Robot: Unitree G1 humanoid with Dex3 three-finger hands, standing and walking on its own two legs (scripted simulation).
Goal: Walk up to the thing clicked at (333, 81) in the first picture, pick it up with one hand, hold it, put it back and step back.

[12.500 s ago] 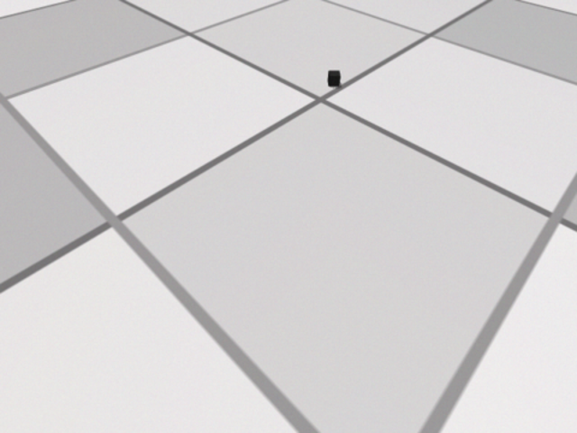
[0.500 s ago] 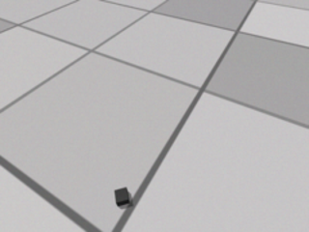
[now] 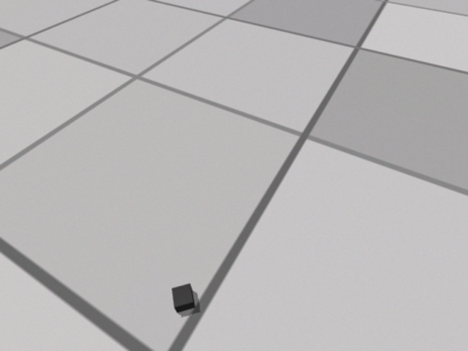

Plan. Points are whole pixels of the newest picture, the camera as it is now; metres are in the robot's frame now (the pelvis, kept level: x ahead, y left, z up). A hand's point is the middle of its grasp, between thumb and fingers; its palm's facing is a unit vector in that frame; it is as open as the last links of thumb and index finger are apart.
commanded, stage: stand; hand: left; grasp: from above
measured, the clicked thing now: (183, 298) +0.43 +0.21 -0.75
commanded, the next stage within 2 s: rise first in 0.76 s
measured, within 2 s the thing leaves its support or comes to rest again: neither
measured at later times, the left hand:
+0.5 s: hand out of the picture +0.08 +0.26 -0.16, palm faces -0.04 -0.94 -0.35, open 7.4 cm
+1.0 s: hand out of the picture +0.12 +0.25 -0.16, palm faces +0.03 -0.94 -0.33, open 7.8 cm
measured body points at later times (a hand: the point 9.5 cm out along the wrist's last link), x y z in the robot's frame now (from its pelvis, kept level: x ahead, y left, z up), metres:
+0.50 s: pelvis +0.00 +0.00 +0.00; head +0.01 +0.00 +0.45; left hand +0.08 +0.31 -0.13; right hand +0.07 -0.30 -0.13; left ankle +0.00 +0.14 -0.75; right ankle +0.00 -0.12 -0.75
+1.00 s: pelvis -0.01 +0.00 -0.01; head +0.03 +0.00 +0.44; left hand +0.12 +0.30 -0.14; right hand +0.08 -0.28 -0.14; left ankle +0.00 +0.14 -0.75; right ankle +0.00 -0.12 -0.75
